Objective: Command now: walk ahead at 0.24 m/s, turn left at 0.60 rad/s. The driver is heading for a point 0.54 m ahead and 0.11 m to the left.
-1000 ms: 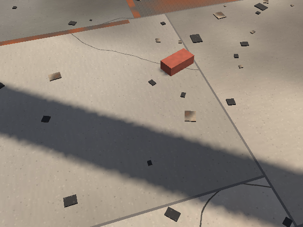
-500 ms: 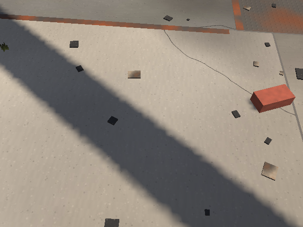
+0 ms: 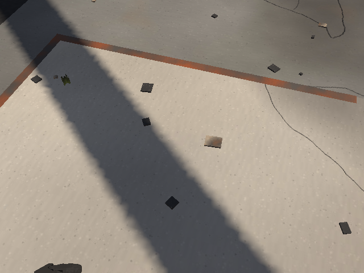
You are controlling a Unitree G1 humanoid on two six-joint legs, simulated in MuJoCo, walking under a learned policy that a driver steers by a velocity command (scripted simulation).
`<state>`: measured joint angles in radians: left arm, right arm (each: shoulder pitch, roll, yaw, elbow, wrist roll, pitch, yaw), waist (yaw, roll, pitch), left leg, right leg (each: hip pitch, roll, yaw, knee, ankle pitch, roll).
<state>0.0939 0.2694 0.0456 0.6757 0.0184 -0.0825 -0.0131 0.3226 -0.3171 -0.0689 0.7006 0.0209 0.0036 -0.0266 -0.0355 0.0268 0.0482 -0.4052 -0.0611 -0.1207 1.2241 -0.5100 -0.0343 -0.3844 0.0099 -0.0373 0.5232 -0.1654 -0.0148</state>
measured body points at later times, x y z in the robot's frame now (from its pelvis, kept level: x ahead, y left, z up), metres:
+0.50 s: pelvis +0.11 +0.03 +0.01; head +0.13 +0.05 +0.46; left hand +0.19 +0.32 -0.11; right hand +0.30 -0.21 -0.07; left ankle +0.13 +0.14 -0.73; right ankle +0.10 -0.11 -0.68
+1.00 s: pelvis +0.28 +0.01 +0.02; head +0.30 -0.01 +0.47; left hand +0.22 +0.28 -0.11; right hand +0.50 -0.21 -0.09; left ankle +0.42 +0.20 -0.67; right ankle +0.19 -0.10 -0.73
